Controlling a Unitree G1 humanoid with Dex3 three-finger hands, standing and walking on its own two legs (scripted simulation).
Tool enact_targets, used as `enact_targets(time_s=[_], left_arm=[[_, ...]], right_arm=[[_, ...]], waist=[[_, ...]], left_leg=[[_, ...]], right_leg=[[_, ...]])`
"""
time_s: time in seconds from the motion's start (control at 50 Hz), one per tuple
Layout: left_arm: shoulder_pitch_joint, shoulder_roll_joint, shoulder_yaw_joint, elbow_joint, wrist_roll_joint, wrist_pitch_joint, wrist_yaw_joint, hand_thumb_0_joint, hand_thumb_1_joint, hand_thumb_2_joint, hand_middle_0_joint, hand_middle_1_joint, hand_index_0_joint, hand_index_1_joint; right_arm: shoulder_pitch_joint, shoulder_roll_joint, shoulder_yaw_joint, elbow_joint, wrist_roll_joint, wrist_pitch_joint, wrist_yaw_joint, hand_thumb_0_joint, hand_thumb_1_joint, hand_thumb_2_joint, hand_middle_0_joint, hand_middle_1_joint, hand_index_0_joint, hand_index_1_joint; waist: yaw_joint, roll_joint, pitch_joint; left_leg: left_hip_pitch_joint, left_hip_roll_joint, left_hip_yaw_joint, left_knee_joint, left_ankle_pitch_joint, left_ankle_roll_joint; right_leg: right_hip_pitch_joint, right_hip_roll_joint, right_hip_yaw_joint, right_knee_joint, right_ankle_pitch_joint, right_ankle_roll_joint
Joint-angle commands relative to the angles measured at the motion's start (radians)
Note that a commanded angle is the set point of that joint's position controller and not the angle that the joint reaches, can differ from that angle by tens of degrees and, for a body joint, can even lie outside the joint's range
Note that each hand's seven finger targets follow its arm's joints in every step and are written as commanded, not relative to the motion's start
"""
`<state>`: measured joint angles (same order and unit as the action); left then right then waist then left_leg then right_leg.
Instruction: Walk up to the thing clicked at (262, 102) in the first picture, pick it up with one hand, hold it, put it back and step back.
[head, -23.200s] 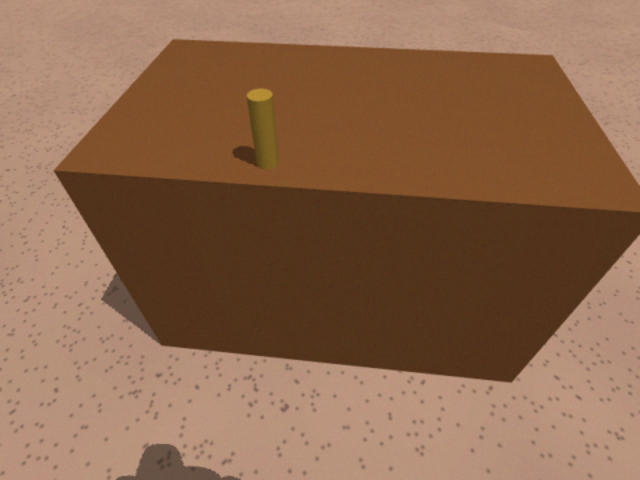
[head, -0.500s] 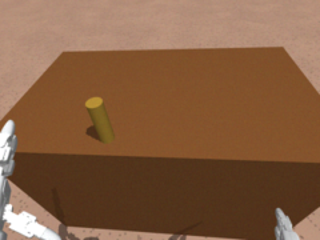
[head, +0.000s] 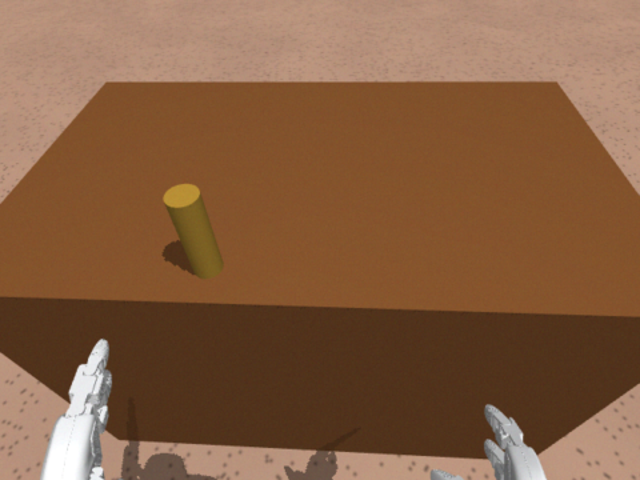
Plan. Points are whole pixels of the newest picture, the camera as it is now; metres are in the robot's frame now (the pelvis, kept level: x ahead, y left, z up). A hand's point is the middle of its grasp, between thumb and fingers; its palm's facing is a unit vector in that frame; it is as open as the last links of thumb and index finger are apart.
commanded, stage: home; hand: left
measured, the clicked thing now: (196, 234) +0.44 +0.22 +0.06
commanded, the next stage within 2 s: none
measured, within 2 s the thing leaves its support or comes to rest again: neither
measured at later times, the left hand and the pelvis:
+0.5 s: hand (201, 446) +0.20 +0.19 -0.09, palm faces +0.09 -0.97 -0.23, open 17.6 cm; pelvis +0.02 +0.01 +0.00, yaw -1 degrees
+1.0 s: hand out of the picture +0.10 +0.25 -0.13, palm faces -0.04 -0.91 -0.41, open 17.5 cm; pelvis +0.01 -0.01 +0.00, yaw +0 degrees
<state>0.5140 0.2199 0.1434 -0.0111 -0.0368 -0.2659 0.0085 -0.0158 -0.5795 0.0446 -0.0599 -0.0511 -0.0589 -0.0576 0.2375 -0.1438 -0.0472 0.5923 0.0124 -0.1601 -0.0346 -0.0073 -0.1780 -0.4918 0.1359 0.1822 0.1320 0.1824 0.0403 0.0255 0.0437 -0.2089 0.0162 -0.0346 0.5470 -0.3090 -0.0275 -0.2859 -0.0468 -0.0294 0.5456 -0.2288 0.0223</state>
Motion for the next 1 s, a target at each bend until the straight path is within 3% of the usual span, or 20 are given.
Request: enact_targets(time_s=[0.0, 0.1, 0.12, 0.14, 0.22, 0.24, 0.26, 0.28, 0.3, 0.4, 0.42, 0.54, 0.58, 0.62, 0.64, 0.66, 0.7, 0.72, 0.82, 0.98], left_arm=[[-0.089, 0.132, 0.032, -0.084, 0.009, -0.027, 0.014, 0.000, -0.611, 0.007, -0.040, -0.042, -0.041, -0.041], [-0.192, 0.053, -0.090, 0.137, 0.026, 0.010, 0.017, 0.000, -0.592, 0.032, -0.045, -0.049, -0.045, -0.048], [-0.214, 0.075, -0.071, 0.150, 0.028, 0.012, 0.024, 0.000, -0.598, 0.028, -0.044, -0.048, -0.044, -0.047], [-0.229, 0.077, -0.078, 0.194, 0.030, 0.020, 0.025, 0.000, -0.571, 0.044, -0.047, -0.052, -0.047, -0.052], [-0.268, 0.112, -0.061, 0.317, 0.034, 0.049, 0.039, 0.000, -0.560, 0.050, -0.048, -0.053, -0.048, -0.053], [-0.283, 0.101, -0.077, 0.340, 0.034, 0.058, 0.039, 0.000, -0.556, 0.053, -0.049, -0.054, -0.048, -0.054], [-0.313, 0.196, 0.062, 0.270, 0.038, 0.051, 0.074, 0.000, -0.603, 0.025, -0.044, -0.046, -0.043, -0.046], [-0.277, 0.101, -0.045, 0.352, 0.042, 0.065, 0.067, 0.000, -0.583, 0.037, -0.046, -0.049, -0.045, -0.049], [-0.289, 0.050, -0.099, 0.361, 0.039, 0.074, 0.063, 0.000, -0.569, 0.045, -0.047, -0.051, -0.047, -0.051], [-0.296, 0.071, -0.074, 0.352, 0.034, 0.093, 0.083, 0.000, -0.577, 0.040, -0.046, -0.050, -0.046, -0.050], [-0.271, 0.042, -0.097, 0.376, 0.033, 0.102, 0.081, 0.000, -0.568, 0.045, -0.047, -0.051, -0.047, -0.051], [-0.327, 0.051, -0.094, 0.387, 0.031, 0.118, 0.084, 0.000, -0.571, 0.044, -0.047, -0.052, -0.047, -0.052], [-0.327, 0.061, -0.080, 0.365, 0.032, 0.121, 0.091, 0.000, -0.568, 0.046, -0.047, -0.052, -0.047, -0.052], [-0.330, 0.050, -0.097, 0.362, 0.031, 0.124, 0.090, 0.000, -0.587, 0.034, -0.045, -0.049, -0.045, -0.049], [-0.335, 0.056, -0.086, 0.355, 0.031, 0.125, 0.095, 0.000, -0.565, 0.047, -0.048, -0.053, -0.047, -0.053], [-0.284, 0.288, -0.048, 0.577, 0.090, 0.164, 0.062, 0.000, -0.571, 0.044, -0.047, -0.052, -0.047, -0.052], [-0.259, 0.270, -0.062, 0.599, 0.084, 0.188, 0.041, 0.000, -0.595, 0.030, -0.044, -0.047, -0.044, -0.047], [-0.277, 0.257, -0.074, 0.617, 0.079, 0.193, 0.036, 0.000, -0.566, 0.046, -0.047, -0.051, -0.047, -0.052], [-0.376, 0.279, -0.111, 0.760, 0.066, 0.202, 0.019, 0.000, -0.570, 0.044, -0.047, -0.051, -0.047, -0.051], [-0.416, 0.349, -0.126, 0.945, 0.058, 0.209, 0.014, 0.000, -0.587, 0.034, -0.045, -0.047, -0.045, -0.047]], right_arm=[[-0.069, -0.170, -0.074, -0.125, 0.003, -0.057, -0.024, 0.000, -0.792, -0.842, 0.190, 0.283, 0.190, 0.283], [-0.116, -0.113, -0.007, -0.107, 0.002, -0.054, -0.028, 0.000, -0.898, -0.901, 0.200, 0.300, 0.200, 0.300], [-0.126, -0.098, 0.011, -0.104, 0.001, -0.051, -0.028, 0.000, -0.898, -0.901, 0.200, 0.301, 0.200, 0.301], [-0.111, -0.119, -0.001, -0.110, 0.001, -0.051, -0.031, 0.000, -0.898, -0.901, 0.200, 0.301, 0.200, 0.301], [-0.095, -0.131, 0.004, -0.101, -0.004, -0.037, -0.033, 0.000, -0.898, -0.901, 0.200, 0.301, 0.200, 0.301], [-0.092, -0.146, -0.007, -0.105, -0.005, -0.034, -0.033, 0.000, -0.898, -0.901, 0.200, 0.301, 0.200, 0.301], [-0.068, -0.200, -0.008, -0.020, -0.011, -0.024, -0.036, 0.000, -0.897, -0.901, 0.200, 0.301, 0.200, 0.301], [-0.076, -0.185, 0.002, -0.032, -0.008, -0.024, -0.035, 0.000, -0.897, -0.901, 0.200, 0.301, 0.200, 0.301], [-0.088, -0.172, 0.011, -0.043, -0.008, -0.025, -0.032, 0.000, -0.897, -0.901, 0.200, 0.301, 0.200, 0.301], [-0.094, -0.184, 0.003, -0.041, -0.004, -0.010, -0.026, 0.000, -0.898, -0.901, 0.200, 0.301, 0.200, 0.301], [-0.086, -0.185, 0.000, -0.040, -0.004, -0.005, -0.026, 0.000, -0.898, -0.901, 0.200, 0.301, 0.200, 0.301], [-0.101, -0.187, 0.004, -0.043, -0.001, 0.016, -0.020, 0.000, -0.898, -0.901, 0.200, 0.301, 0.200, 0.301], [-0.092, -0.191, -0.002, -0.043, 0.000, 0.018, -0.019, 0.000, -0.898, -0.901, 0.200, 0.301, 0.200, 0.301], [-0.089, -0.195, -0.004, -0.041, -0.001, 0.022, -0.017, 0.000, -0.898, -0.901, 0.200, 0.301, 0.200, 0.301], [-0.089, -0.198, -0.007, -0.042, -0.001, 0.023, -0.018, 0.000, -0.898, -0.901, 0.200, 0.301, 0.200, 0.301], [-0.013, -0.364, -0.050, 0.069, -0.063, 0.067, -0.001, 0.000, -0.898, -0.901, 0.200, 0.301, 0.200, 0.301], [-0.023, -0.357, -0.047, 0.088, -0.049, 0.094, 0.010, 0.000, -0.898, -0.901, 0.200, 0.301, 0.200, 0.301], [-0.020, -0.347, -0.044, 0.095, -0.041, 0.099, 0.013, 0.000, -0.897, -0.901, 0.200, 0.301, 0.200, 0.301], [-0.087, -0.343, -0.018, 0.182, -0.041, 0.120, 0.031, 0.000, -0.898, -0.901, 0.200, 0.301, 0.200, 0.301], [-0.099, -0.384, -0.004, 0.327, -0.034, 0.137, 0.042, 0.000, -0.897, -0.901, 0.201, 0.301, 0.201, 0.301]], waist=[[-0.040, -0.027, -0.087], [-0.048, -0.044, -0.078], [-0.030, -0.007, -0.113], [-0.043, -0.015, -0.130], [-0.025, 0.028, -0.183], [-0.033, 0.034, -0.182], [0.006, 0.072, -0.185], [-0.031, 0.038, -0.156], [-0.038, 0.025, -0.125], [-0.027, 0.019, -0.162], [-0.031, -0.018, -0.171], [-0.032, -0.055, -0.118], [-0.023, -0.028, -0.164], [-0.030, -0.017, -0.163], [-0.028, -0.016, -0.179], [-0.047, 0.026, -0.214], [-0.033, 0.045, -0.230], [-0.040, 0.030, -0.233], [-0.038, -0.037, -0.062], [-0.042, -0.040, -0.053]], left_leg=[[-0.034, -0.032, 0.060, -0.115, 0.105, 0.039], [-0.059, -0.029, 0.052, -0.115, 0.088, 0.038], [-0.060, -0.028, 0.050, -0.112, 0.117, 0.032], [-0.050, -0.025, 0.050, -0.107, 0.139, 0.029], [-0.043, -0.023, 0.058, -0.090, 0.235, 0.015], [-0.036, -0.020, 0.060, -0.085, 0.270, 0.009], [-0.041, -0.029, 0.063, -0.075, 0.241, 0.005], [-0.039, -0.026, 0.064, -0.084, 0.219, 0.006], [-0.051, -0.026, 0.064, -0.091, 0.183, 0.009], [-0.035, -0.019, 0.068, -0.074, 0.292, 0.004], [-0.034, -0.018, 0.069, -0.066, 0.303, 0.008], [-0.064, -0.021, 0.069, -0.083, 0.217, 0.018], [-0.046, -0.021, 0.071, -0.081, 0.246, 0.014], [-0.037, -0.016, 0.069, -0.079, 0.277, 0.008], [-0.027, -0.013, 0.067, -0.074, 0.314, 0.004], [0.005, 0.085, -0.014, -0.017, 0.528, 0.028], [0.066, 0.092, -0.025, -0.011, 0.634, 0.044], [0.064, 0.094, -0.028, -0.015, 0.608, 0.045], [-0.047, 0.075, -0.041, -0.126, 0.180, 0.044], [0.018, 0.071, -0.054, -0.186, 0.142, 0.040]], right_leg=[[0.061, 0.030, -0.050, -0.098, 0.060, -0.011], [0.039, 0.028, -0.047, -0.092, 0.044, -0.014], [0.062, 0.025, -0.048, -0.082, 0.070, -0.018], [0.063, 0.029, -0.047, -0.079, 0.089, -0.018], [0.108, 0.028, -0.038, -0.067, 0.168, -0.026], [0.108, 0.030, -0.038, -0.064, 0.192, -0.027], [0.123, 0.038, -0.036, -0.060, 0.165, -0.032], [0.105, 0.043, -0.036, -0.066, 0.152, -0.033], [0.093, 0.043, -0.038, -0.072, 0.127, -0.032], [0.120, 0.049, -0.043, -0.057, 0.213, -0.032], [0.124, 0.049, -0.042, -0.057, 0.232, -0.029], [0.101, 0.046, -0.040, -0.076, 0.159, -0.022], [0.122, 0.046, -0.037, -0.065, 0.186, -0.026], [0.116, 0.051, -0.042, -0.058, 0.205, -0.030], [0.125, 0.051, -0.042, -0.048, 0.234, -0.031], [0.145, -0.066, 0.047, 0.055, 0.425, -0.077], [0.111, -0.060, 0.042, 0.061, 0.434, -0.081], [0.110, -0.060, 0.038, 0.054, 0.396, -0.078], [0.066, -0.074, 0.066, -0.063, 0.151, -0.060], [0.104, -0.088, 0.098, -0.170, 0.108, -0.065]])
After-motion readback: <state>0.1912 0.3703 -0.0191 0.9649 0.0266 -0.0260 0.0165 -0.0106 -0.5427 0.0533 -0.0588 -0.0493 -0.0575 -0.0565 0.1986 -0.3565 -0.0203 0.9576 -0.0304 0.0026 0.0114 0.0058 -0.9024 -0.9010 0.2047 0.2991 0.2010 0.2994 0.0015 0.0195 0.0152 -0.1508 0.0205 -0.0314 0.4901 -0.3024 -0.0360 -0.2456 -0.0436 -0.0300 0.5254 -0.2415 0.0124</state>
